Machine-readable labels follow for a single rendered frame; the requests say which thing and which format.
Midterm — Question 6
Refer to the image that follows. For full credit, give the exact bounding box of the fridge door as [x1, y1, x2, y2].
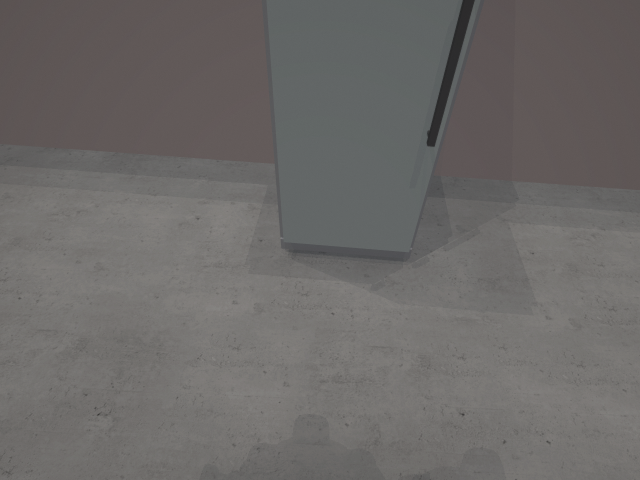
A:
[266, 0, 480, 252]

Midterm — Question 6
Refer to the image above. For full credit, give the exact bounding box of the handle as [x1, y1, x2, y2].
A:
[427, 0, 475, 147]

